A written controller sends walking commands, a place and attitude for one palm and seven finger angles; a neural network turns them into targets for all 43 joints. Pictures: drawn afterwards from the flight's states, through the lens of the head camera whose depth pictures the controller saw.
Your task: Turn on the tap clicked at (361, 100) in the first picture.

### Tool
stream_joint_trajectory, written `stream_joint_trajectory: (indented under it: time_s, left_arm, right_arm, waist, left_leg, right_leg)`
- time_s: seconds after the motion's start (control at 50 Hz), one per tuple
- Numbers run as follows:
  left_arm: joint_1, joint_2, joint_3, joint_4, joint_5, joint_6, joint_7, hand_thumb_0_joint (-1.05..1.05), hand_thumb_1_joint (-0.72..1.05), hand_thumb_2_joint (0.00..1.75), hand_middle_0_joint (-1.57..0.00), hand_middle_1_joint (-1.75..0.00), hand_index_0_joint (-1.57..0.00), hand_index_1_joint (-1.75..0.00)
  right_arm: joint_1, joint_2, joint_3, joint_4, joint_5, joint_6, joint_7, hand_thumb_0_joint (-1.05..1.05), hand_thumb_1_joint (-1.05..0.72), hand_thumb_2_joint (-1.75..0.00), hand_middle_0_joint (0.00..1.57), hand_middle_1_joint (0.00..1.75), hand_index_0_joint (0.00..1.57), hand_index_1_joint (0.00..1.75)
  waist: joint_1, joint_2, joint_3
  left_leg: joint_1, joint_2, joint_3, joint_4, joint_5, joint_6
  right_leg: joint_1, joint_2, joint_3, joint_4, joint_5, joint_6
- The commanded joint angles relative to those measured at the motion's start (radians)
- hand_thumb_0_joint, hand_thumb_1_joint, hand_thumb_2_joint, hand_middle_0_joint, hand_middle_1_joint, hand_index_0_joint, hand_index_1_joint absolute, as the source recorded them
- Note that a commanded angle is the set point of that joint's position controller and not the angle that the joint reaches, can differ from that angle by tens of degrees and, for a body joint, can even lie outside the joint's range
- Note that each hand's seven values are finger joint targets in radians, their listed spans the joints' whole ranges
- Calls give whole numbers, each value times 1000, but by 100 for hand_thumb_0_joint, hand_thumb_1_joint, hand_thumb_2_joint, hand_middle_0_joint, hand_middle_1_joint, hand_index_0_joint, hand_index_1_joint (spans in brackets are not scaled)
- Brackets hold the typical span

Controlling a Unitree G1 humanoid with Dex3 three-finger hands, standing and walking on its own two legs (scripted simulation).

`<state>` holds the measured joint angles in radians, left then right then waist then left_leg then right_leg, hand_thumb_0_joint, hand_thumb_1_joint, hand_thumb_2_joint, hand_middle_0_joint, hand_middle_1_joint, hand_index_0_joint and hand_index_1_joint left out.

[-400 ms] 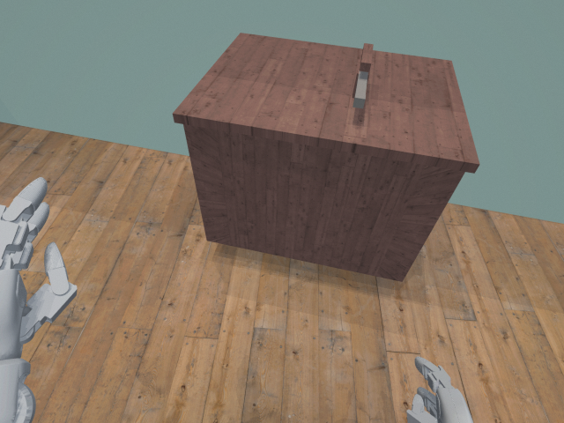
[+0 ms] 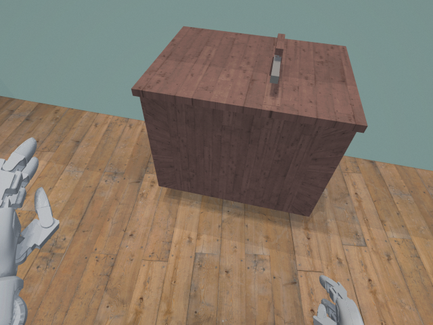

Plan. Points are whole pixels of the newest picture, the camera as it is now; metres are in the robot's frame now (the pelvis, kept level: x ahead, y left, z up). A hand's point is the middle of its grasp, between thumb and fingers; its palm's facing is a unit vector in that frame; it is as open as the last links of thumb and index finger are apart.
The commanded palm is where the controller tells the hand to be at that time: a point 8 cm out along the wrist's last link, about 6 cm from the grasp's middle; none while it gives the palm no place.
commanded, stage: walk to a spot facing it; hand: left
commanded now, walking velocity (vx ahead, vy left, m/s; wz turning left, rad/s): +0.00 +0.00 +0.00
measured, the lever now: (274, 77) +0.89 -0.15 +0.01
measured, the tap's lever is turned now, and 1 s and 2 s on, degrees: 0 0 0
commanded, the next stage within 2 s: turn to face it in 0.38 s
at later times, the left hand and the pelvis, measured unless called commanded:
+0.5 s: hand (113, 200) +0.25 +0.17 +0.16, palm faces +0.33 -0.87 -0.37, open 7.4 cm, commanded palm +0.21 +0.22 +0.18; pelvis +0.01 -0.04 -0.02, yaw -8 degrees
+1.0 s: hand (183, 166) +0.32 +0.08 +0.17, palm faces +0.03 -0.91 -0.42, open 7.4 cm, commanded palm +0.29 +0.14 +0.18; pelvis +0.03 -0.05 -0.01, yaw -25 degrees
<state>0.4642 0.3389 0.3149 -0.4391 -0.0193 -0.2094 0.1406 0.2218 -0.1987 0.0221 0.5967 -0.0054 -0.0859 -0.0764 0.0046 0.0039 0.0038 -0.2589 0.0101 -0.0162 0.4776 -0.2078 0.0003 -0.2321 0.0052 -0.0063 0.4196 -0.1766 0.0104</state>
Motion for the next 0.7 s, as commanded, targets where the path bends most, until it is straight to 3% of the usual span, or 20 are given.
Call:
stream_joint_trajectory:
  time_s: [0.0,0.12,0.18,0.24,0.28,0.32,0.38,0.4,0.42,0.44,0.46,0.48,0.5,0.52,0.54,0.56,0.58,0.6,0.66,0.68]
  left_arm:
    - [-59,155,104,-199,-6,-65,15,0,90,90,-20,-30,-20,-30]
    - [-71,156,105,-195,-3,-66,16,0,90,90,-20,-30,-20,-30]
    - [-106,163,110,-213,-4,-61,20,0,90,90,-20,-30,-20,-30]
    - [-139,136,87,-215,1,-58,25,0,90,90,-20,-30,-20,-30]
    - [-161,152,108,-215,5,-57,31,0,90,90,-20,-30,-20,-30]
    - [-147,136,98,-203,4,-58,28,0,90,90,-20,-30,-20,-30]
    - [-140,147,106,-215,4,-59,21,0,90,90,-20,-30,-20,-30]
    - [-148,137,90,-218,5,-58,17,0,90,90,-20,-30,-20,-30]
    - [-148,147,99,-210,8,-60,16,0,90,90,-20,-30,-20,-30]
    - [-160,166,106,-198,11,-59,17,0,90,90,-20,-30,-20,-30]
    - [-159,183,120,-185,4,-53,24,0,90,90,-20,-30,-20,-30]
    - [-147,187,139,-168,-1,-49,31,0,90,90,-20,-30,-20,-30]
    - [-131,183,126,-183,-2,-58,31,0,90,90,-20,-30,-20,-30]
    - [-98,201,145,-197,-1,-70,31,0,90,90,-20,-30,-20,-30]
    - [-61,207,161,-206,-2,-82,29,0,90,90,-20,-30,-20,-30]
    - [-39,218,180,-222,-5,-93,27,0,90,90,-20,-30,-20,-30]
    - [-45,216,192,-236,-8,-100,24,0,90,90,-20,-30,-20,-30]
    - [-23,223,202,-241,-12,-105,24,0,90,90,-20,-30,-20,-30]
    - [-31,200,177,-303,-20,-106,25,0,90,90,-20,-30,-20,-30]
    - [-36,182,161,-313,-22,-104,26,0,90,90,-20,-30,-20,-30]
  right_arm:
    - [-94,-117,-46,-155,1,-48,-10,0,-90,-90,20,30,20,30]
    - [-95,-119,-49,-154,-1,-47,-10,0,-90,-90,20,30,20,30]
    - [-104,-127,-58,-160,-4,-47,-11,0,-90,-90,20,30,20,30]
    - [-101,-132,-58,-169,-2,-45,-11,0,-90,-90,20,30,20,30]
    - [-105,-136,-60,-169,-2,-50,-16,0,-90,-90,20,30,20,30]
    - [-85,-126,-61,-165,-3,-52,-14,0,-90,-90,20,30,20,30]
    - [-76,-129,-63,-156,-6,-62,-2,0,-90,-90,20,30,20,30]
    - [-81,-128,-60,-159,-7,-59,4,0,-90,-90,20,30,20,30]
    - [-78,-123,-61,-162,-3,-57,9,0,-90,-90,20,30,20,30]
    - [-75,-112,-63,-170,-2,-51,14,0,-90,-90,20,30,20,30]
    - [-87,-105,-63,-174,-1,-51,16,0,-90,-90,20,30,20,30]
    - [-102,-117,-73,-173,-1,-51,24,0,-90,-90,20,30,20,30]
    - [-98,-110,-64,-169,-2,-46,30,0,-90,-90,20,30,20,30]
    - [-95,-106,-53,-167,-5,-37,31,0,-90,-90,20,30,20,30]
    - [-80,-96,-44,-156,-10,-21,33,0,-90,-90,20,30,20,30]
    - [-89,-92,-43,-163,-7,-9,35,0,-90,-90,20,30,20,30]
    - [-103,-85,-40,-170,-6,1,36,0,-90,-90,20,30,20,30]
    - [-111,-85,-40,-178,-5,7,34,0,-90,-90,20,30,20,30]
    - [-114,-90,-46,-189,0,6,38,0,-90,-90,20,30,20,30]
    - [-109,-92,-48,-189,3,1,37,0,-90,-90,20,30,20,30]
  waist:
    - [-3,39,-104]
    - [-3,46,-107]
    - [-3,62,-94]
    - [-3,117,-48]
    - [-1,163,-38]
    - [-2,176,-46]
    - [3,185,-82]
    - [6,159,-77]
    - [8,66,-77]
    - [5,-135,-69]
    - [14,-263,-43]
    - [24,-228,-10]
    - [15,-167,-5]
    - [12,-100,-9]
    - [6,-80,-51]
    - [12,-81,-91]
    - [9,-101,-129]
    - [15,-112,-146]
    - [27,-100,-176]
    - [17,-82,-186]
  left_leg:
    - [-65,37,-28,-107,45,0]
    - [-47,49,-14,-108,-20,1]
    - [-39,78,-15,-107,-182,10]
    - [-67,144,-83,-159,-402,43]
    - [-78,229,-159,-209,-478,79]
    - [-34,275,-172,-174,-370,106]
    - [35,272,-72,-44,-97,89]
    - [-19,248,-30,15,-84,68]
    - [-73,185,45,127,-132,37]
    - [-199,80,126,291,-257,-5]
    - [-323,-4,116,472,-357,-28]
    - [-382,11,37,619,-361,-38]
    - [-410,38,-19,676,-315,-45]
    - [-405,53,-38,673,-281,-49]
    - [-370,57,-27,626,-249,-53]
    - [-318,53,-13,554,-237,-54]
    - [-263,58,-4,455,-226,-56]
    - [-217,47,16,373,-200,-54]
    - [-100,20,51,195,-132,-47]
    - [-45,22,60,118,-91,-46]
  right_leg:
    - [114,-24,37,-51,52,-7]
    - [82,-19,63,-50,8,-16]
    - [-3,-11,101,-24,-115,-30]
    - [-96,16,97,69,-239,-33]
    - [-127,42,48,199,-226,-21]
    - [-159,37,9,261,-226,-14]
    - [-145,23,-5,187,-207,-20]
    - [-85,13,22,139,-164,-33]
    - [-45,-32,112,81,-103,-68]
    - [-7,-154,348,14,-97,-137]
    - [18,-275,570,-112,-120,-206]
    - [18,-310,656,-164,-120,-251]
    - [50,-313,644,-153,-62,-267]
    - [57,-295,601,-112,90,-268]
    - [95,-252,467,-59,265,-244]
    - [94,-224,404,-29,383,-225]
    - [103,-203,345,-3,407,-207]
    - [93,-181,330,3,410,-198]
    - [49,-166,368,-1,294,-189]
    - [41,-155,355,19,267,-170]
